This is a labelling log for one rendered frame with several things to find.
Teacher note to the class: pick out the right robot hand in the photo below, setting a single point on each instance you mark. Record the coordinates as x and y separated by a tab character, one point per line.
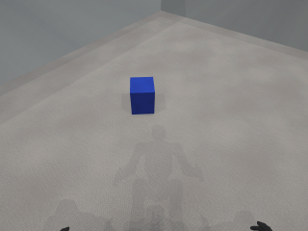
261	227

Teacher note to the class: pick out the carton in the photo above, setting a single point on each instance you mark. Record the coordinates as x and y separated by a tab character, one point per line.
142	95

